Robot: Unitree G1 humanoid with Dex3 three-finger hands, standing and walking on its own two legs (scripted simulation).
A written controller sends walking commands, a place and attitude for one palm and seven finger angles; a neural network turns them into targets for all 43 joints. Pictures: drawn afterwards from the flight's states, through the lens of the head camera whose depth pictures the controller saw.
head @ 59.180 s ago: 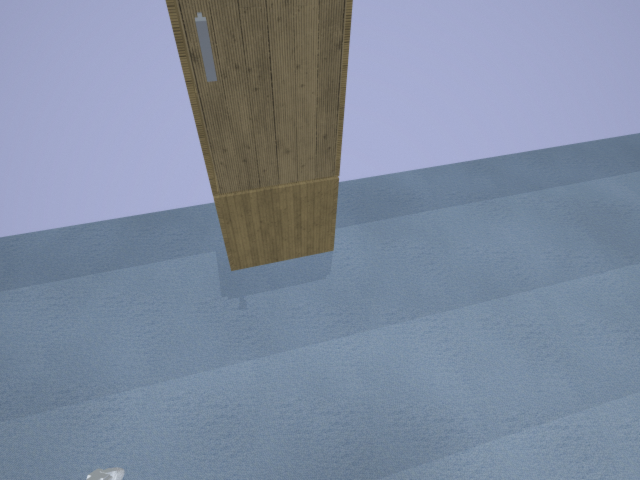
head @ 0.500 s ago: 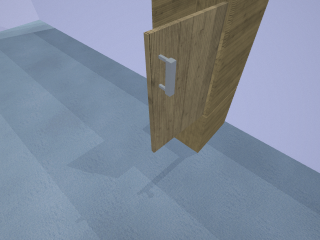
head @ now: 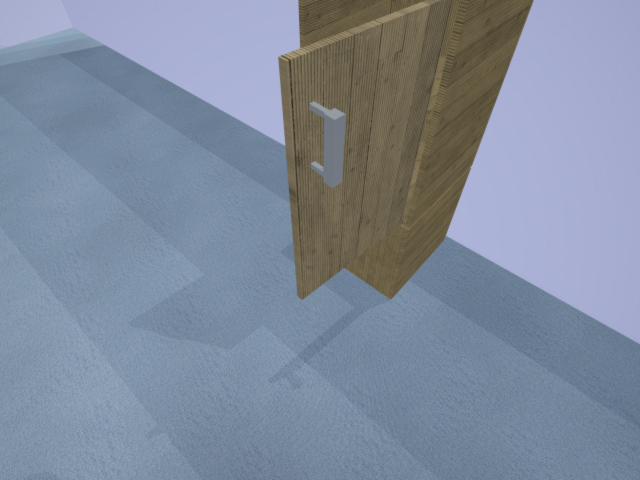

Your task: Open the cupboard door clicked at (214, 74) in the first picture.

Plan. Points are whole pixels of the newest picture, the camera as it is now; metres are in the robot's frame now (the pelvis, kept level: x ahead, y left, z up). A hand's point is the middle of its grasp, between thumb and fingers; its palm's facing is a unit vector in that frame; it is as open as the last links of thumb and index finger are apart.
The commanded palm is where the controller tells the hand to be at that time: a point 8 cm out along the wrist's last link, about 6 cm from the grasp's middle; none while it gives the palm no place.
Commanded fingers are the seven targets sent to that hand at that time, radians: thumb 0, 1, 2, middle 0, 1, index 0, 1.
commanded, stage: look to check the result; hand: left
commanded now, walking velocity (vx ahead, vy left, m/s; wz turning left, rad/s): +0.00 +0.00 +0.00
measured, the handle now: (324, 144) +0.58 +0.03 +0.10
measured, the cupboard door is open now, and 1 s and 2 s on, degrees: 84 84 84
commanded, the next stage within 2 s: stand and wait in 0.34 s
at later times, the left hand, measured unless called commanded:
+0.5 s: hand out of the picture +0.01 +0.15 -0.17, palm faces +0.05 -0.98 -0.18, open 7.4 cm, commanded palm none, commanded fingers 0.00 0.90 0.90 -0.20 -0.30 -0.20 -0.30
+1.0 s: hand out of the picture +0.01 +0.14 -0.17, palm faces +0.06 -0.98 -0.19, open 7.4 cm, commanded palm none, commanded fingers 0.00 0.90 0.90 -0.20 -0.30 -0.20 -0.30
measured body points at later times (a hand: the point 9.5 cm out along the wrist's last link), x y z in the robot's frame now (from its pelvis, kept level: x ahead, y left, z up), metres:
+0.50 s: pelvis +0.02 -0.01 +0.00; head +0.03 -0.02 +0.45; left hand +0.01 +0.20 -0.16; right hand +0.01 -0.22 -0.17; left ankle +0.04 +0.11 -0.74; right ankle -0.01 -0.11 -0.74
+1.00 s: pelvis +0.03 -0.02 +0.00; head +0.05 -0.03 +0.45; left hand +0.01 +0.20 -0.16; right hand +0.03 -0.24 -0.16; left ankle +0.04 +0.11 -0.74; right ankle -0.01 -0.11 -0.74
